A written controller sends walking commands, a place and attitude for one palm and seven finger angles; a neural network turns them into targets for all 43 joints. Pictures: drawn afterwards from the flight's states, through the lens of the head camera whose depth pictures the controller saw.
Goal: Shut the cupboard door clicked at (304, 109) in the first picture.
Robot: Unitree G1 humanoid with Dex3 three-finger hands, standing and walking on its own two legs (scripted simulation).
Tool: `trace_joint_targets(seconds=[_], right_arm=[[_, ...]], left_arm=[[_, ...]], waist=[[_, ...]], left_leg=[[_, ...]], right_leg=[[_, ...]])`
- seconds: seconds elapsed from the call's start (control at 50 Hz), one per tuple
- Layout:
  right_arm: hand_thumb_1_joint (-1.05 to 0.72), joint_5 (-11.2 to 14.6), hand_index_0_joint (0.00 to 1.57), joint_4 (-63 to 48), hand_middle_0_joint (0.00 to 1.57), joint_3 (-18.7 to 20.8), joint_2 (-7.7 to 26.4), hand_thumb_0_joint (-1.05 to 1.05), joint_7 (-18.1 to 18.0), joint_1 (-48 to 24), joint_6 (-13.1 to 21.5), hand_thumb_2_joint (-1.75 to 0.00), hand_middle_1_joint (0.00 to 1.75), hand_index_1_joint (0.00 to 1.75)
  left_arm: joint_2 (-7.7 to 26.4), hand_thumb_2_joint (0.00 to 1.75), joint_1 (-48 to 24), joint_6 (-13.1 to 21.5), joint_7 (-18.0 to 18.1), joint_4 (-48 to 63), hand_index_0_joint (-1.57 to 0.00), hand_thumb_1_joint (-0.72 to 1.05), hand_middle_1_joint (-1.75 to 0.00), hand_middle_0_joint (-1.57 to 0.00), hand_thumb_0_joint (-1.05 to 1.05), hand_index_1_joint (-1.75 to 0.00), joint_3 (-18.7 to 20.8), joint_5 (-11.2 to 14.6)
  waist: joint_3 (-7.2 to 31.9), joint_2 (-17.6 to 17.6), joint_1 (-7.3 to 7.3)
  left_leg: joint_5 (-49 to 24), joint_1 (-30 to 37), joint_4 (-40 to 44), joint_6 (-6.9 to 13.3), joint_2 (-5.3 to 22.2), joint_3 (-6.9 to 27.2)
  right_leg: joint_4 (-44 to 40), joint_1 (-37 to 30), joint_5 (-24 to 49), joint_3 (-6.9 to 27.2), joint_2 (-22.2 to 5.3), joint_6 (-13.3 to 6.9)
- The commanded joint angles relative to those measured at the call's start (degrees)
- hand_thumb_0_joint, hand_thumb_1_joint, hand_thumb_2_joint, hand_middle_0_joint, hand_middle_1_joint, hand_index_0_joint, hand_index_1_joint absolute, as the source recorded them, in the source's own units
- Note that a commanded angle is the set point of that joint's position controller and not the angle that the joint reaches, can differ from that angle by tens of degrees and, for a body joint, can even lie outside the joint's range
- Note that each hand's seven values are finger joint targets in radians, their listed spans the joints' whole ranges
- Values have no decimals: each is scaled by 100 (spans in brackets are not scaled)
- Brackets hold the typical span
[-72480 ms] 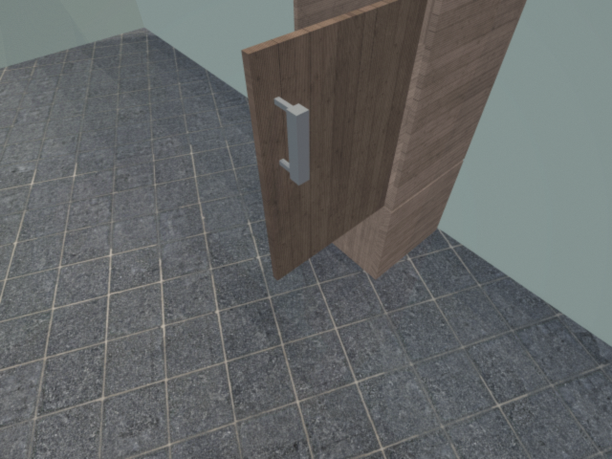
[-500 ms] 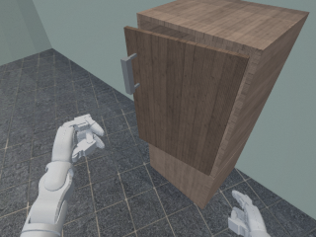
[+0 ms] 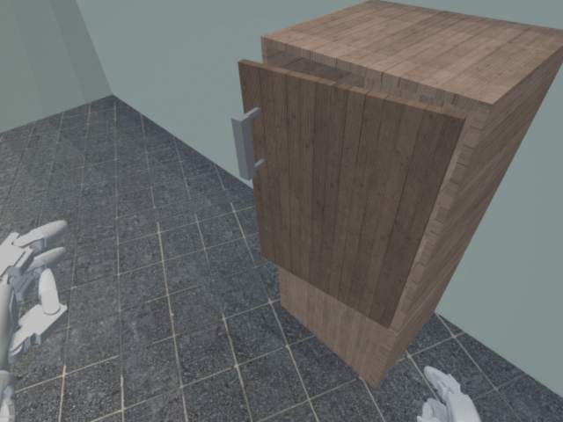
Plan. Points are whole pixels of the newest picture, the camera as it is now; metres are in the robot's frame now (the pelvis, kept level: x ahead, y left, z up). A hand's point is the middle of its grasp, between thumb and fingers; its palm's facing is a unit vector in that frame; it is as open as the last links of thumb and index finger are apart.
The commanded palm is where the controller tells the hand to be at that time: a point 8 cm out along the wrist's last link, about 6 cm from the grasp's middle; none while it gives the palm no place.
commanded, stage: draw the hand back to the body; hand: left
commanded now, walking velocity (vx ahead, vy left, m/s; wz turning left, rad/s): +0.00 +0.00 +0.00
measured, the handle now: (251, 143) +0.63 +0.14 +0.09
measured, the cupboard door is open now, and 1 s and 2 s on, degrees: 9 9 9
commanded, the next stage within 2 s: step back with the hand held close in 0.34 s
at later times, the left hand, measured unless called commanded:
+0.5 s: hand (72, 310) +0.18 +0.25 +0.16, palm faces +0.44 -0.80 -0.42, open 7.4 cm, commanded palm +0.13 +0.28 +0.17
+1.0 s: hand (28, 342) +0.14 +0.28 +0.16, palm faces +0.39 -0.78 -0.49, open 7.4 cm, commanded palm +0.09 +0.31 +0.17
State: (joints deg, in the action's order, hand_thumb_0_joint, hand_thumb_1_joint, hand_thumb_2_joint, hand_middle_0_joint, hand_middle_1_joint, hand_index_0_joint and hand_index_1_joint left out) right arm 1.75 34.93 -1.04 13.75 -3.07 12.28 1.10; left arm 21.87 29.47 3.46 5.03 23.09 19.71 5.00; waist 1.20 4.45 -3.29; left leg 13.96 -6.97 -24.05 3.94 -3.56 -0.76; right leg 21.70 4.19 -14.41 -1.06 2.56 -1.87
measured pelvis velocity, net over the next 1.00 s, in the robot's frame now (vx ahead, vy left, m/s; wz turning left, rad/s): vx -0.06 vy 0.01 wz -0.03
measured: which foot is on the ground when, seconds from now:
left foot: down 0.00-1.00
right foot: down 0.00-1.00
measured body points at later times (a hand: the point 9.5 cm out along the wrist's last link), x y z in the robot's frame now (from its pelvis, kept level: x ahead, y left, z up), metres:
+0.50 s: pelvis -0.01 -0.02 +0.00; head -0.03 -0.04 +0.45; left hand +0.15 +0.29 +0.19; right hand +0.18 -0.24 -0.09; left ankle -0.01 +0.07 -0.74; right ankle -0.03 -0.10 -0.74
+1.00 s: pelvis -0.06 +0.01 -0.01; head -0.07 +0.01 +0.44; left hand +0.12 +0.32 +0.18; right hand +0.11 -0.24 -0.08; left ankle -0.01 +0.07 -0.74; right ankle -0.03 -0.10 -0.74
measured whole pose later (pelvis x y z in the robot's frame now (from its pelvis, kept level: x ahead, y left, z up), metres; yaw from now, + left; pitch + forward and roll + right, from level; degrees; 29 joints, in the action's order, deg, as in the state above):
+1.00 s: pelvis -0.06 +0.01 -0.01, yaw -2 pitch +0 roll -1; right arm 1.8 31.0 0.4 13.9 -5.3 11.4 -2.6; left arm 26.1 32.1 9.2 7.8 26.1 24.0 3.7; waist 2.0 1.2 0.1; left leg 11.8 -19.0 -30.5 5.2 -3.3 -3.0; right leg 29.8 17.4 -12.5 0.1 2.4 -0.8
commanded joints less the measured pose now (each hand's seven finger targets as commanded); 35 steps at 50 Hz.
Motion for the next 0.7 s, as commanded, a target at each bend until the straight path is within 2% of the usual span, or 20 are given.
trace_joint_targets(seconds=[0.0,0.04,0.08,0.12,0.14,0.16,0.2,0.26,0.3,0.32,0.38,0.4,0.44,0.46,0.48,0.5,0.52,0.56,0.62,0.68], right_arm=[[-90,1,20,-884,20,221,602,0,-9,-855,419,-90,30,30],[-90,-3,20,-848,20,245,640,0,-33,-810,436,-90,30,30],[-90,-9,20,-850,20,253,645,0,-60,-816,455,-90,30,30],[-90,-15,20,-862,20,261,633,0,-86,-843,471,-90,30,30],[-90,-17,20,-855,20,247,605,0,-94,-856,463,-90,30,30],[-90,-18,20,-880,20,248,600,0,-95,-876,481,-90,30,30],[-90,-28,20,-841,20,220,605,0,-99,-901,512,-90,30,30],[-90,-27,20,-854,20,168,524,0,-91,-940,548,-90,30,30],[-90,-44,20,-828,20,169,557,0,-89,-917,555,-90,30,30],[-90,-29,20,-832,20,165,512,0,-81,-929,543,-90,30,30],[-90,-27,20,-844,20,184,517,0,-66,-916,511,-90,30,30],[-90,-29,20,-819,20,198,536,0,-65,-913,508,-90,30,30],[-90,-29,20,-853,20,211,539,0,-67,-918,479,-90,30,30],[-90,31,20,-1012,20,300,707,0,-67,-858,383,-90,30,30],[-90,-14,20,-878,20,290,639,0,-95,-830,333,-90,30,30],[-90,-25,20,-877,20,288,629,0,-90,-868,297,-90,30,30],[-90,-10,20,-872,20,295,623,0,-78,-815,250,-90,30,30],[-90,-7,20,-888,20,334,654,0,-90,-779,180,-90,30,30],[-90,15,20,-954,20,371,662,0,-129,-794,94,-90,30,30],[-90,21,20,-1079,20,390,674,0,-176,-803,-36,-90,30,30]], left_arm=[[753,90,-696,416,111,1119,-20,90,-30,-20,0,-30,470,-11],[727,90,-891,414,151,1007,-20,90,-30,-20,0,-30,409,-36],[756,90,-953,423,177,903,-20,90,-30,-20,0,-30,425,-47],[867,90,-930,451,183,983,-20,90,-30,-20,0,-30,517,-32],[865,90,-880,453,186,953,-20,90,-30,-20,0,-30,525,-32],[921,90,-921,490,190,1131,-20,90,-30,-20,0,-30,566,-32],[1104,90,-878,493,211,1207,-20,90,-30,-20,0,-30,719,-30],[1036,90,-851,513,218,1291,-20,90,-30,-20,0,-30,703,-20],[1148,90,-744,485,217,1179,-20,90,-30,-20,0,-30,832,-5],[1004,90,-713,485,198,1156,-20,90,-30,-20,0,-30,725,-5],[922,90,-658,462,160,1015,-20,90,-30,-20,0,-30,686,21],[906,90,-560,455,142,926,-20,90,-30,-20,0,-30,677,22],[883,90,-588,449,128,897,-20,90,-30,-20,0,-30,664,48],[1598,90,-1189,687,189,1254,-20,90,-30,-20,0,-30,1339,-6],[1157,90,-707,743,161,846,-20,90,-30,-20,0,-30,987,8],[1213,90,-634,774,168,853,-20,90,-30,-20,0,-30,1009,-6],[1029,90,-497,779,153,725,-20,90,-30,-20,0,-30,812,-31],[1057,90,-406,818,183,780,-20,90,-30,-20,0,-30,802,-44],[1187,90,-287,859,233,1072,-20,90,-30,-20,0,-30,891,-49],[1381,90,-180,851,295,1296,-20,90,-30,-20,0,-30,1069,-36]], waist=[[40,-29,110],[-36,-32,137],[-3,-198,118],[271,-288,62],[265,-382,47],[418,-285,25],[457,19,-19],[256,223,-17],[211,127,-45],[151,167,-18],[62,25,-5],[22,-132,-6],[95,-241,-7],[73,-170,155],[177,-350,214],[202,-430,190],[314,-506,239],[507,-386,255],[881,-297,265],[989,-380,268]], left_leg=[[-1436,103,322,-368,543,386],[-1191,110,366,-353,541,417],[-903,87,395,-303,513,413],[-949,147,361,-247,483,354],[-933,123,363,-247,475,362],[-951,148,352,-247,459,346],[-925,121,344,-257,456,329],[-953,38,362,-289,439,331],[-1042,-40,327,-276,428,298],[-1067,-19,335,-283,441,279],[-1073,12,326,-260,448,241],[-1105,-17,304,-247,452,234],[-1056,21,311,-221,454,212],[-648,-302,-38,-59,589,444],[-640,-230,-243,-62,572,491],[-765,-243,-317,-76,572,502],[-818,-261,-401,-102,585,478],[-985,-261,-462,-118,626,447],[-1579,-261,-466,-141,723,450],[-1959,-367,-489,-144,776,473]], right_leg=[[-275,430,955,34,-233,55],[-266,538,748,34,-236,58],[-282,552,574,44,-242,65],[-288,376,641,85,-276,66],[-275,347,624,75,-268,65],[-262,255,659,86,-279,63],[-302,167,670,134,-289,53],[-304,202,719,116,-282,29],[-343,143,841,139,-283,27],[-327,187,849,141,-293,29],[-357,275,868,150,-278,45],[-394,272,893,169,-281,46],[-374,278,880,182,-304,75],[-576,649,1037,873,-675,58],[-584,770,1117,973,-891,-5],[-525,758,1477,990,-984,-5],[-435,783,1566,1007,-1067,-35],[-263,810,1720,991,-1122,-35],[127,597,2301,840,-1094,16],[353,564,2593,801,-1004,66]])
